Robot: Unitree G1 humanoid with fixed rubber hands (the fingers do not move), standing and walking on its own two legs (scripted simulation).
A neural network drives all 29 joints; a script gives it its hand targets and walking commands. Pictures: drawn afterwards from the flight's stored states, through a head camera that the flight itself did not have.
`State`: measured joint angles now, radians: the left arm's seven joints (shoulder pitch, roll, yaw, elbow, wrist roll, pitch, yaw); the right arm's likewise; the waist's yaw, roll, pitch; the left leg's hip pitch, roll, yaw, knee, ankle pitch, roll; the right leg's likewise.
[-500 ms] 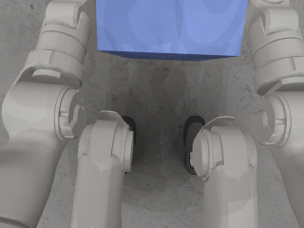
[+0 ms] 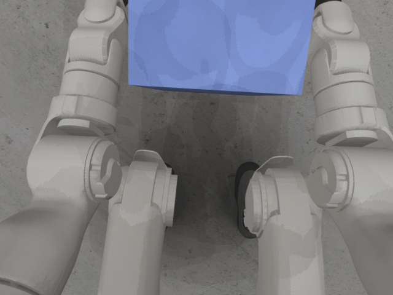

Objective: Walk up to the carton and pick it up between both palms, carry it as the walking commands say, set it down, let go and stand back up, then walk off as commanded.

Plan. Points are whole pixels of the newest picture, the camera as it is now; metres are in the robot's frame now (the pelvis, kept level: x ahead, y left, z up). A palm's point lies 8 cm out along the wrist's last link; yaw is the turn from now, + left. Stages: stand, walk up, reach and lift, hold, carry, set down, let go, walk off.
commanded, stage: reach and lift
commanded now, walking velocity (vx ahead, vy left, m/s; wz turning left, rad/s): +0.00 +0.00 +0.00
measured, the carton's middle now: (214, 14) +0.55 +0.00 -0.22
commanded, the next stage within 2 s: none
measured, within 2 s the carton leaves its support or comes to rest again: leaves its support in 0.02 s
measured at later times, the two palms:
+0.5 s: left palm out of the picture +0.55 +0.15 -0.07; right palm out of the picture +0.55 -0.15 -0.07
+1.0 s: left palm out of the picture +0.54 +0.15 +0.00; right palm out of the picture +0.53 -0.15 -0.01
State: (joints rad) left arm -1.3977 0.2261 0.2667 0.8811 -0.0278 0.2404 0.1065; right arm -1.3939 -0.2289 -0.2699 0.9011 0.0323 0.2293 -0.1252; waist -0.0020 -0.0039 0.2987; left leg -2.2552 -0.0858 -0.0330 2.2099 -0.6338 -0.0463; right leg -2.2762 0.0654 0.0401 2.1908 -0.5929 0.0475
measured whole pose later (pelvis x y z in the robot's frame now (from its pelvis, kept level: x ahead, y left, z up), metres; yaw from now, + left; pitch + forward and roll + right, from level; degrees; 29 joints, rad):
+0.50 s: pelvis +0.00 +0.00 +0.04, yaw +0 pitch +45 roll +0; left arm -1.35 0.16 0.39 0.79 0.10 0.34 0.05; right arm -1.35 -0.16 -0.40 0.80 -0.10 0.33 -0.08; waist 0.00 0.00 0.10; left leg -2.24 -0.10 -0.05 2.04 -0.58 -0.05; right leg -2.25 0.09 0.06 2.02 -0.55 0.06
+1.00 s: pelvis +0.00 +0.00 +0.09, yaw +0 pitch +46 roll +0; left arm -1.24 0.11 0.42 0.73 0.13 0.37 0.03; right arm -1.23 -0.10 -0.44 0.71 -0.14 0.38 -0.06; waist 0.01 0.00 -0.02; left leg -2.13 -0.11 -0.06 1.87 -0.56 -0.06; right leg -2.14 0.10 0.07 1.86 -0.53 0.05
